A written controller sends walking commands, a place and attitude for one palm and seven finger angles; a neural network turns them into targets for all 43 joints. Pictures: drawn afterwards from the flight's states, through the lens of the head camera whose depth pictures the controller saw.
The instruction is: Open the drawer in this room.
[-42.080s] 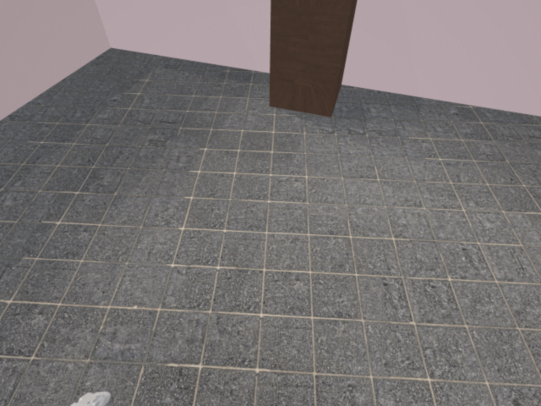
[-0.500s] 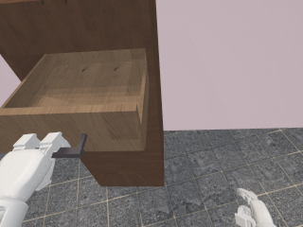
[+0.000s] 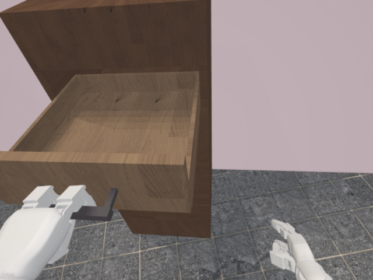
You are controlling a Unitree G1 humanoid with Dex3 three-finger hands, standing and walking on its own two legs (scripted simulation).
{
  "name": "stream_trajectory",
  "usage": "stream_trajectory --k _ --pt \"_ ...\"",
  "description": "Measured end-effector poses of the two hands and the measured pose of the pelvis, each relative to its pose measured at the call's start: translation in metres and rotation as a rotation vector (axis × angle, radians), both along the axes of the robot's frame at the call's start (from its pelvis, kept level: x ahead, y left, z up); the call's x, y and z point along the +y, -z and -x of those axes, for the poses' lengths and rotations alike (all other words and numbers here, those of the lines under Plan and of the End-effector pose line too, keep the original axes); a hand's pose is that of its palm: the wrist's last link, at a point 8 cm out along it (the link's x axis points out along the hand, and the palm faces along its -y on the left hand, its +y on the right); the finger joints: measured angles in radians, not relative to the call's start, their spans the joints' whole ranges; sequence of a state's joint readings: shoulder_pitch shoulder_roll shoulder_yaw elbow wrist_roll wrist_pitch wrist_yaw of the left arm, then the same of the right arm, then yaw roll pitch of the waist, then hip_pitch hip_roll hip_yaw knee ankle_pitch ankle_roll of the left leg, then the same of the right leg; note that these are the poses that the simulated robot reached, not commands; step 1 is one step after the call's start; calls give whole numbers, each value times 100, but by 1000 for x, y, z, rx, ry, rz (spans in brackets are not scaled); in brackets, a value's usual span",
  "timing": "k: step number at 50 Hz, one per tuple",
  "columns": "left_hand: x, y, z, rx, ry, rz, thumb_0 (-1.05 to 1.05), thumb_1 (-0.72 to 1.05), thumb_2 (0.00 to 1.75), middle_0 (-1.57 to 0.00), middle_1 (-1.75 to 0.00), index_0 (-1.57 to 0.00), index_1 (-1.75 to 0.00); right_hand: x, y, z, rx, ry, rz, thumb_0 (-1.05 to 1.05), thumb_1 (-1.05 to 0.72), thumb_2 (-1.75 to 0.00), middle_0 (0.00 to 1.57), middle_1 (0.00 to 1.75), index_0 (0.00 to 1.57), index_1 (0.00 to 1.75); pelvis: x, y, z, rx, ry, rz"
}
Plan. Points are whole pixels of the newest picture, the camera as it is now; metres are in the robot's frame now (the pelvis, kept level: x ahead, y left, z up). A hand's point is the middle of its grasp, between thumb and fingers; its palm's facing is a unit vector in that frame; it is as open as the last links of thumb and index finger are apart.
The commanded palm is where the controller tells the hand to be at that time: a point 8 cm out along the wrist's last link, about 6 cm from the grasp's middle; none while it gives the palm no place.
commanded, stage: pull the drawer open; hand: left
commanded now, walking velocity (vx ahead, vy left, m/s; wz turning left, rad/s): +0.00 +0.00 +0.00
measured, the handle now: (70, 202) +0.19 +0.23 +0.15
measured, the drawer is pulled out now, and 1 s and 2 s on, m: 0.28 0.29 0.28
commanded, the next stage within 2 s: open the thumb to release the handle in 0.18 s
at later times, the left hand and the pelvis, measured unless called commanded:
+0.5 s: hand (56, 235) +0.14 +0.24 +0.13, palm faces +0.11 -0.10 -0.99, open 6.6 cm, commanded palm +0.10 +0.23 +0.19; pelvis -0.02 -0.01 +0.00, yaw +2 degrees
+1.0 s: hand (54, 242) +0.14 +0.24 +0.13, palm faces +0.11 -0.13 -0.99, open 13.7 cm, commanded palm +0.11 +0.23 +0.18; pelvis -0.03 +0.00 +0.00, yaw +2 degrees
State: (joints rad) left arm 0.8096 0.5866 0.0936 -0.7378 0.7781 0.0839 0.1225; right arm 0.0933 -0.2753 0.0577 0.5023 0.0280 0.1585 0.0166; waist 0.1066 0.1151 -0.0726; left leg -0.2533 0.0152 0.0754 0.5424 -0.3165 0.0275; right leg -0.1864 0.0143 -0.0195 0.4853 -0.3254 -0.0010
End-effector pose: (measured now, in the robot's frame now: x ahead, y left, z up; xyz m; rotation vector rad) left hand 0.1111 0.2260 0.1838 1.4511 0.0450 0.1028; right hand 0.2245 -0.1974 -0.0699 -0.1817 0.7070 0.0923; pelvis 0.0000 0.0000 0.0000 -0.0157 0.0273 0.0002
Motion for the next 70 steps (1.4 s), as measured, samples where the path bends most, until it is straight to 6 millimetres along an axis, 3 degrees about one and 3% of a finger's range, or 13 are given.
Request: stream_trajectory --k 13,22,28,39,45,58,70 --pt "0 0 0 -4 5 -6 1 74 83 -31 -132 -38 -128 -27 6 22 38 54 47 2 -90 -90 20 30 20 30 -7 -2 7 -25 1 -2" --pt "13 0 -8 -64 -89 -13 0 66 80 -36 -132 -39 -130 -24 13 28 43 24 56 2 -91 -90 20 30 20 30 -12 -2 15 -34 -30 -8" --pt "9 2 -6 -28 -87 -7 0 42 69 -36 -130 -38 -129 -14 9 25 15 -5 43 2 -90 -90 20 30 20 30 -13 -3 19 -48 -35 -9" --pt "14 1 0 -17 -53 -9 0 -23 41 -32 -124 -34 -123 -5 -2 21 -31 -29 49 2 -90 -90 20 30 20 30 -12 -4 26 -65 -43 -6" --pt "14 2 2 -32 -45 0 0 -41 33 -30 -121 -32 -121 -6 -2 25 -25 -24 55 2 -90 -90 20 30 20 30 -9 -4 29 -62 -42 -4" --pt "11 6 -5 -82 -73 8 0 -49 30 -29 -120 -34 -122 8 10 40 35 -44 36 2 -90 -90 20 30 20 30 -2 -4 36 -66 -47 -7" --pt "7 -6 -10 -56 -46 -14 0 -49 30 -33 -121 -38 -126 27 3 34 -17 -84 -8 2 -90 -90 20 30 20 30 -5 -6 45 -100 -59 -12"
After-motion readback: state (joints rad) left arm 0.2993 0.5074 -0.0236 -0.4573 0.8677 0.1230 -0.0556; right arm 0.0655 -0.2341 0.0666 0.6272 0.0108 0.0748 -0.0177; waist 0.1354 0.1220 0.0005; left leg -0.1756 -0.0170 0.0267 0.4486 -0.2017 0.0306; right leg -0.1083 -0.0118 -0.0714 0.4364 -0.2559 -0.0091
